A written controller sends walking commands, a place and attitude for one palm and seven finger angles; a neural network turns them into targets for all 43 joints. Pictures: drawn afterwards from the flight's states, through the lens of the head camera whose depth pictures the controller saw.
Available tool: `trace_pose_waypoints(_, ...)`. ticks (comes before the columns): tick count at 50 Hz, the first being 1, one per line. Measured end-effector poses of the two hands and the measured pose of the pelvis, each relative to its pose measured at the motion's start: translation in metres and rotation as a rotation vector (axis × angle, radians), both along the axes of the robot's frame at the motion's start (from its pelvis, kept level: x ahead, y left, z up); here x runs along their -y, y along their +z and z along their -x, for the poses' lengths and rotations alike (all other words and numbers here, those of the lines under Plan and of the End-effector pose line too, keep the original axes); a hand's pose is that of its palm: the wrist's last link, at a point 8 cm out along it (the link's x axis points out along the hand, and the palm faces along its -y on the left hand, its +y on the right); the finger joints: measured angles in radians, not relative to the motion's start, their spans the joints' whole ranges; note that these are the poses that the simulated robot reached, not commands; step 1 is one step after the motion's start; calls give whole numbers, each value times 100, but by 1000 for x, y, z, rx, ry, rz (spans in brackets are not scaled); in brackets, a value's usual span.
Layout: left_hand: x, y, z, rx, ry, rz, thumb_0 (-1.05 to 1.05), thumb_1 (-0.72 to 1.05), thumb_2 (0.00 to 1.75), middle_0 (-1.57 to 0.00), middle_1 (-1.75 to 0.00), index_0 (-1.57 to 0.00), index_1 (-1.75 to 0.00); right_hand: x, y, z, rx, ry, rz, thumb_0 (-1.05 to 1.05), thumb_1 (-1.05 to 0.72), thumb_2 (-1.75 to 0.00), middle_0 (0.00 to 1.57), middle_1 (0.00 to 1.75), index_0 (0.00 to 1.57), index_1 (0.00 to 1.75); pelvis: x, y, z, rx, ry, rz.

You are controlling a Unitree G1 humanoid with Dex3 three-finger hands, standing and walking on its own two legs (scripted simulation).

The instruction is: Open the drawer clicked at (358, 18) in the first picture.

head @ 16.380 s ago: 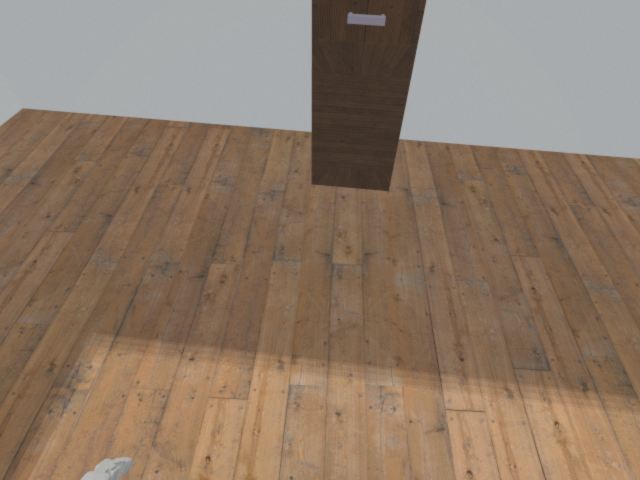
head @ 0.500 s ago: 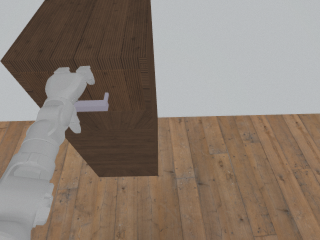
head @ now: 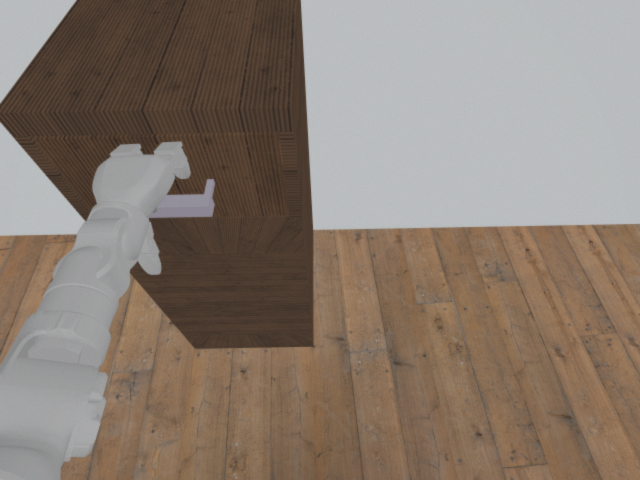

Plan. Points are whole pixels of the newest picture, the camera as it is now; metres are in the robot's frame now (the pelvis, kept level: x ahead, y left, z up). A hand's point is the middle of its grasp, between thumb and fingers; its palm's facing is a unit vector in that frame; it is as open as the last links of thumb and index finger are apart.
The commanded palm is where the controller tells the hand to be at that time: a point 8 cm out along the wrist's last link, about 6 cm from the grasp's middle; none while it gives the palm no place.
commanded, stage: lower the fingers behind the handle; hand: left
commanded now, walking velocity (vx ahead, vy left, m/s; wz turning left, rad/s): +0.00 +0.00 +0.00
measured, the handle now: (171, 195) +0.51 +0.24 +0.02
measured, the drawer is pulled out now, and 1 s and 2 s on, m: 0.00 0.00 0.00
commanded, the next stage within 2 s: close the thumb around the handle in 1.36 s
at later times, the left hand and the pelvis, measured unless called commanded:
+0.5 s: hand (165, 223) +0.45 +0.23 +0.03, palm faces -0.06 -0.03 -1.00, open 13.8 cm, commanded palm +0.44 +0.23 +0.08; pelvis -0.01 +0.00 -0.01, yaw +0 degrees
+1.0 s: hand (171, 228) +0.46 +0.23 +0.00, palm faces -0.06 -0.04 -1.00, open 13.8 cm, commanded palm +0.45 +0.23 +0.05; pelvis -0.01 +0.00 -0.02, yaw -1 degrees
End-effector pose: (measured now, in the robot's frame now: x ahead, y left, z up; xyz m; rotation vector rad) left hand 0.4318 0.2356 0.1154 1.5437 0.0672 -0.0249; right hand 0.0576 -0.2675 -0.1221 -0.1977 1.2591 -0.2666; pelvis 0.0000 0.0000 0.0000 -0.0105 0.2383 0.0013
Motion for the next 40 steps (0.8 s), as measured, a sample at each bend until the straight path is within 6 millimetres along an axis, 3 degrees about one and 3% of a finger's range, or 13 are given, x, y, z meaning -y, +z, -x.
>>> trace_pose_waypoints(17, 2, -19, -1, -5, 4, 6, 0, -49, 30, -32, -120, -31, -120, 3, -5, 30, -55, -42, 6, 0, -91, -90, 21, 30, 20, 30, 0, -4, 2, -30, -10, 4)
trace_pose_waypoints(40, 5, -53, -6, -36, 32, -9, 0, -49, 30, -32, -120, -31, -120, 1, -12, 42, -82, -49, 9, 0, -91, -90, 21, 30, 20, 30, -1, -13, 7, -74, -11, 8)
